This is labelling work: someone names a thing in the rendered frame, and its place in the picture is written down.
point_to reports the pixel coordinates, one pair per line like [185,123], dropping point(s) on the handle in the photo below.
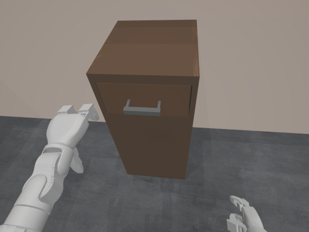
[142,110]

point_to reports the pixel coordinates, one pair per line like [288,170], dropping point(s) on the cabinet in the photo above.
[161,52]

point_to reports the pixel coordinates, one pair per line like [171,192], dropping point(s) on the robot left hand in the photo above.
[68,128]

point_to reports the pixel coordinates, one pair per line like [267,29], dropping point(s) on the drawer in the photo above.
[174,98]

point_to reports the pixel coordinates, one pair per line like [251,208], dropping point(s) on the robot left forearm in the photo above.
[35,203]

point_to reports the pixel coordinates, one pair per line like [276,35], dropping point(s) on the robot right hand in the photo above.
[249,218]

